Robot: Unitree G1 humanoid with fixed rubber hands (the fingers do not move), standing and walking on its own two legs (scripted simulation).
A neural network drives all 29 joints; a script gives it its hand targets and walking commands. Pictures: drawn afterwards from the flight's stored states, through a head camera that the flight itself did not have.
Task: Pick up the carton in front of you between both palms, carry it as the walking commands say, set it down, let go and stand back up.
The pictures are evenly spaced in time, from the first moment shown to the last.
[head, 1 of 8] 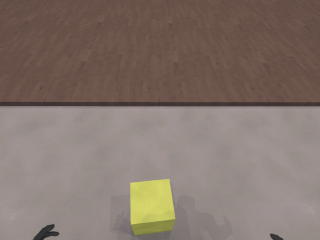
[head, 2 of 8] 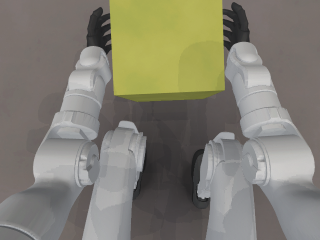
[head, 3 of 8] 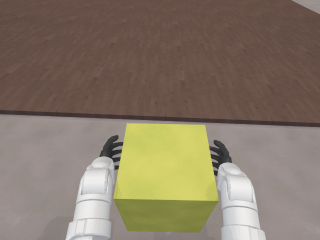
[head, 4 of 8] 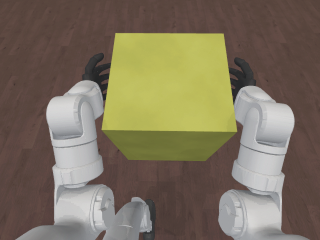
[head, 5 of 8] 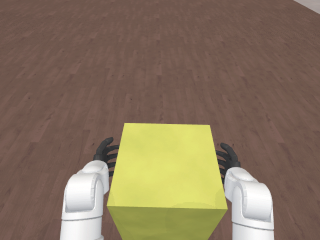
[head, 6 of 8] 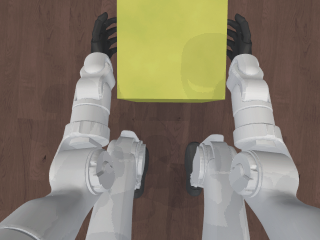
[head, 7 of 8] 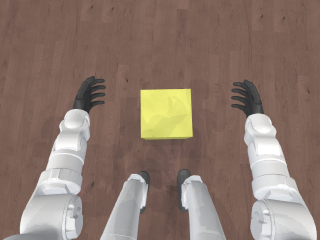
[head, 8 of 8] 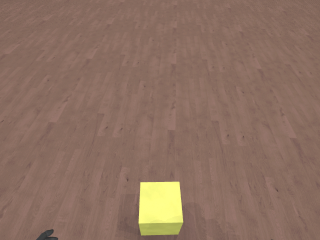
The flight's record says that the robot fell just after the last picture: no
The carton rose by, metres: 0.80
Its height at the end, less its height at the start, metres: +0.05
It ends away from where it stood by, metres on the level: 2.89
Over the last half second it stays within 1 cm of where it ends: yes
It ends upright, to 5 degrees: yes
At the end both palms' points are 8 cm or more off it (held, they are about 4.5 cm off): yes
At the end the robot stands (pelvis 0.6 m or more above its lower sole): yes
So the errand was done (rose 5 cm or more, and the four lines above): yes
